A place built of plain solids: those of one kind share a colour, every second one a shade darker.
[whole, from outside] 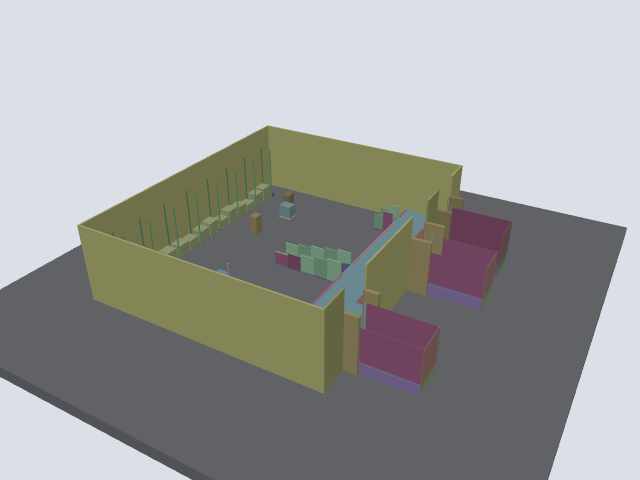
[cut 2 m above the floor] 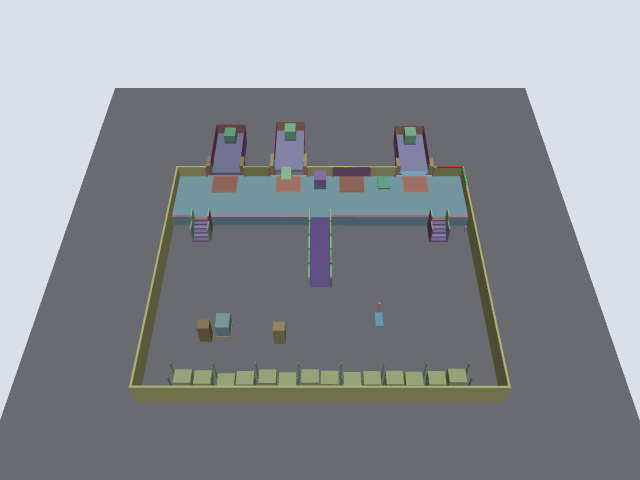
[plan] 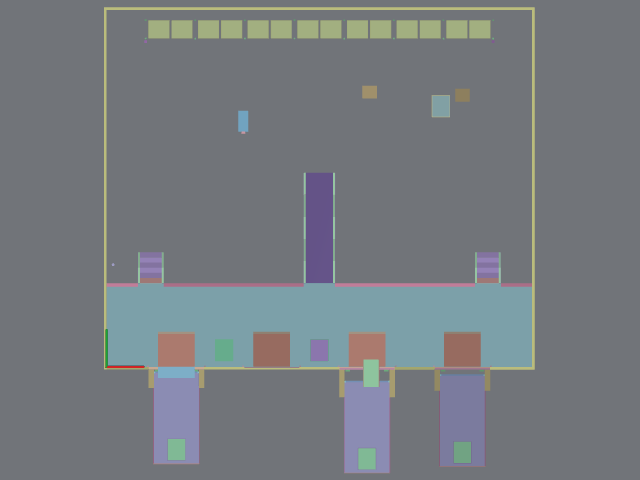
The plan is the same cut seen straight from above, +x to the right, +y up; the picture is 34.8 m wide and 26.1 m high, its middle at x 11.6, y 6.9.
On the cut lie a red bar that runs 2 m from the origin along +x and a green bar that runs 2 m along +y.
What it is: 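The dock platform, its doors, stairs and ramp, and the hall's floor, and the trailers at its open doors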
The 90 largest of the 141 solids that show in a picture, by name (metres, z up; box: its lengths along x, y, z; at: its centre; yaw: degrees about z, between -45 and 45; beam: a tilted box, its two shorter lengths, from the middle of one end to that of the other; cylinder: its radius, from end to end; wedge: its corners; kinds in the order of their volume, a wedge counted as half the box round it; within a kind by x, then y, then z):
{
 "south_deck_1": {"box": [23.13, 4.56, 1.05], "at": [11.57, 2.28, 0.47]},
 "wall_1": {"box": [0.15, 19.7, 6.32], "at": [-0.07, 9.7, 3.11]},
 "wall_2": {"box": [2.44, 0.15, 6.32], "at": [1.07, -0.07, 3.11]},
 "wall_3": {"box": [7.37, 0.15, 6.32], "at": [8.97, -0.07, 3.11]},
 "wall_4": {"box": [23.43, 0.15, 6.32], "at": [11.57, 19.48, 3.11]},
 "wall_5": {"box": [2.18, 0.15, 6.32], "at": [16.75, -0.07, 3.11]},
 "wall_6": {"box": [2.44, 0.15, 6.32], "at": [22.06, -0.07, 3.11]},
 "wall_7": {"box": [0.15, 19.7, 6.32], "at": [23.21, 9.7, 3.11]},
 "rack_load_1": {"box": [1.1, 0.95, 1.17], "at": [2.84, 18.35, 0.73]},
 "rack_load_2": {"box": [1.1, 0.95, 0.89], "at": [4.09, 18.35, 0.58]},
 "rack_load_3": {"box": [1.1, 0.95, 0.79], "at": [5.54, 18.35, 0.53]},
 "rack_load_4": {"box": [1.1, 0.95, 0.92], "at": [6.79, 18.35, 0.6]},
 "rack_load_5": {"box": [1.1, 0.95, 0.88], "at": [8.24, 18.35, 0.58]},
 "rack_load_6": {"box": [1.1, 0.95, 0.74], "at": [9.49, 18.35, 0.51]},
 "rack_load_7": {"box": [1.1, 0.95, 0.92], "at": [10.94, 18.35, 0.6]},
 "rack_load_8": {"box": [1.1, 0.95, 1.11], "at": [12.19, 18.35, 0.69]},
 "rack_load_9": {"box": [1.1, 0.95, 0.7], "at": [13.64, 18.35, 0.49]},
 "rack_load_10": {"box": [1.1, 0.95, 1.08], "at": [14.89, 18.35, 0.68]},
 "rack_load_11": {"box": [1.1, 0.95, 0.88], "at": [16.34, 18.35, 0.58]},
 "rack_load_12": {"box": [1.1, 0.95, 0.56], "at": [17.59, 18.35, 0.42]},
 "rack_load_13": {"box": [1.1, 0.95, 0.95], "at": [19.04, 18.35, 0.62]},
 "rack_load_14": {"box": [1.1, 0.95, 1.1], "at": [20.29, 18.35, 0.69]},
 "trailer_pad_1": {"box": [0.3, 1.0, 4.55], "at": [2.42, -0.65, 2.23]},
 "trailer_pad_2": {"box": [0.3, 1.0, 4.55], "at": [5.16, -0.65, 2.23]},
 "trailer_pad_3": {"box": [0.3, 1.5, 4.55], "at": [12.79, -0.9, 2.23]},
 "trailer_pad_4": {"box": [0.3, 1.5, 4.55], "at": [15.53, -0.9, 2.23]},
 "trailer_pad_5": {"box": [0.3, 1.15, 4.55], "at": [17.97, -0.72, 2.23]},
 "trailer_pad_6": {"box": [0.3, 1.15, 4.55], "at": [20.71, -0.72, 2.23]},
 "trailer_bed_1": {"box": [2.44, 5.0, 0.2], "at": [3.79, -2.75, 0.9]},
 "trailer_bed_2": {"box": [2.44, 5.0, 0.2], "at": [14.16, -3.25, 0.92]},
 "trailer_bed_3": {"box": [2.44, 5.0, 0.2], "at": [19.34, -2.9, 0.9]},
 "south_ramp_1": {"wedge": [[10.82, 4.56, -0.05], [10.82, 4.56, 1.0], [10.82, 10.56, -0.05], [10.82, 10.56, 0.0], [12.32, 4.56, -0.05], [12.32, 4.56, 1.0], [12.32, 10.56, -0.05], [12.32, 10.56, 0.0]]},
 "trailer_side_1": {"box": [0.04, 5.0, 2.65], "at": [2.55, -2.75, 2.27]},
 "trailer_side_2": {"box": [0.04, 5.0, 2.65], "at": [5.03, -2.75, 2.27]},
 "trailer_side_3": {"box": [0.04, 5.0, 2.6], "at": [12.92, -3.25, 2.31]},
 "trailer_side_4": {"box": [0.04, 5.0, 2.6], "at": [15.4, -3.25, 2.31]},
 "trailer_side_5": {"box": [0.04, 5.0, 2.65], "at": [18.1, -2.9, 2.27]},
 "trailer_side_6": {"box": [0.04, 5.0, 2.65], "at": [20.58, -2.9, 2.27]},
 "rack_pal_1": {"box": [1.16, 1.0, 0.19], "at": [2.84, 18.35, 0.04]},
 "rack_pal_2": {"box": [1.16, 1.0, 0.19], "at": [4.09, 18.35, 0.04]},
 "rack_pal_3": {"box": [1.16, 1.0, 0.19], "at": [5.54, 18.35, 0.04]},
 "rack_pal_4": {"box": [1.16, 1.0, 0.19], "at": [6.79, 18.35, 0.04]},
 "rack_pal_5": {"box": [1.16, 1.0, 0.19], "at": [8.24, 18.35, 0.04]},
 "rack_pal_6": {"box": [1.16, 1.0, 0.19], "at": [9.49, 18.35, 0.04]},
 "rack_pal_7": {"box": [1.16, 1.0, 0.19], "at": [10.94, 18.35, 0.04]},
 "rack_pal_8": {"box": [1.16, 1.0, 0.19], "at": [12.19, 18.35, 0.04]},
 "rack_pal_9": {"box": [1.16, 1.0, 0.19], "at": [13.64, 18.35, 0.04]},
 "rack_pal_10": {"box": [1.16, 1.0, 0.19], "at": [14.89, 18.35, 0.04]},
 "rack_pal_11": {"box": [1.16, 1.0, 0.19], "at": [16.34, 18.35, 0.04]},
 "rack_pal_12": {"box": [1.16, 1.0, 0.19], "at": [17.59, 18.35, 0.04]},
 "rack_pal_13": {"box": [1.16, 1.0, 0.19], "at": [19.04, 18.35, 0.04]},
 "rack_pal_14": {"box": [1.16, 1.0, 0.19], "at": [20.29, 18.35, 0.04]},
 "trailerload_load_1": {"box": [0.95, 1.15, 0.86], "at": [3.79, -4.5, 1.57]},
 "trailerload_load_2": {"box": [0.95, 1.15, 0.91], "at": [14.16, -5.0, 1.61]},
 "trailerload_load_3": {"box": [0.95, 1.15, 0.68], "at": [19.34, -4.65, 1.48]},
 "dock_south_cheek_whole_1": {"box": [0.11, 0.84, 2.05], "at": [1.75, 4.98, 0.97]},
 "dock_south_cheek_whole_2": {"box": [0.11, 1.2, 2.05], "at": [10.77, 5.16, 0.97]},
 "dock_south_cheek_whole_3": {"box": [0.11, 1.2, 1.85], "at": [10.77, 6.36, 0.88]},
 "dock_south_cheek_whole_4": {"box": [0.11, 1.2, 1.65], "at": [10.77, 7.56, 0.78]},
 "dock_south_cheek_whole_5": {"box": [0.11, 1.2, 1.45], "at": [10.77, 8.76, 0.68]},
 "dock_south_cheek_whole_6": {"box": [0.11, 1.2, 2.05], "at": [12.36, 5.16, 0.97]},
 "dock_south_cheek_whole_7": {"box": [0.11, 1.2, 1.85], "at": [12.36, 6.36, 0.88]},
 "dock_south_cheek_whole_8": {"box": [0.11, 1.2, 1.65], "at": [12.36, 7.56, 0.78]},
 "dock_south_cheek_whole_9": {"box": [0.11, 1.2, 1.45], "at": [12.36, 8.76, 0.68]},
 "dock_south_cheek_whole_10": {"box": [0.11, 0.84, 2.05], "at": [21.38, 4.98, 0.97]},
 "cage_1": {"box": [0.8, 0.7, 1.75], "at": [14.3, 14.94, 0.82]},
 "cage_2": {"box": [0.8, 0.7, 1.75], "at": [19.35, 14.77, 0.82]},
 "dockwall_sill_1": {"box": [3.02, 0.15, 1.05], "at": [3.79, -0.07, 0.47]},
 "dockwall_sill_2": {"box": [3.02, 0.15, 1.05], "at": [14.16, -0.07, 0.47]},
 "dockwall_sill_3": {"box": [3.02, 0.15, 1.05], "at": [19.34, -0.07, 0.47]},
 "wait_load_1": {"box": [0.95, 1.15, 1.08], "at": [11.57, 0.9, 1.68]},
 "stage_load_1": {"box": [0.95, 1.15, 1.08], "at": [18.17, 14.17, 0.68]},
 "south_stair_steps_1": {"box": [1.2, 0.28, 0.88], "at": [2.4, 4.98, 0.39]},
 "south_stair_steps_2": {"box": [1.2, 0.28, 0.72], "at": [2.4, 5.26, 0.31]},
 "south_stair_steps_3": {"box": [1.2, 0.28, 0.88], "at": [20.73, 4.98, 0.39]},
 "south_stair_steps_4": {"box": [1.2, 0.28, 0.72], "at": [20.73, 5.26, 0.31]},
 "south_lev_1": {"box": [2.0, 1.78, 0.07], "at": [3.79, 0.9, 0.98]},
 "south_lev_2": {"box": [2.0, 1.78, 0.07], "at": [8.97, 0.9, 0.98]},
 "south_lev_3": {"box": [2.0, 1.78, 0.07], "at": [14.16, 0.9, 0.98]},
 "south_lev_4": {"box": [2.0, 1.78, 0.07], "at": [19.34, 0.9, 0.98]},
 "trailer_front_1": {"box": [2.52, 0.04, 2.84], "at": [3.79, -5.27, 2.22]},
 "trailer_front_2": {"box": [2.52, 0.04, 2.84], "at": [14.16, -5.77, 2.23]},
 "trailer_front_3": {"box": [2.52, 0.04, 2.84], "at": [19.34, -5.42, 2.22]},
 "south_stair_stair_head_1": {"box": [1.2, 0.28, 1.05], "at": [2.4, 4.7, 0.47]},
 "south_stair_stair_head_2": {"box": [1.2, 0.28, 1.05], "at": [20.73, 4.7, 0.47]},
 "south_shutter_1": {"box": [3.0, 0.05, 3.25], "at": [8.97, -0.03, 2.58]},
 "trailerload_pal_1": {"box": [1.0, 1.2, 0.19], "at": [3.79, -4.5, 1.04]},
 "trailerload_pal_2": {"box": [1.0, 1.2, 0.19], "at": [19.34, -4.65, 1.04]},
 "wait_pal_1": {"box": [1.0, 1.2, 0.19], "at": [6.38, 0.9, 1.04]},
 "wait_pal_2": {"box": [1.0, 1.2, 0.19], "at": [11.57, 0.9, 1.04]}
}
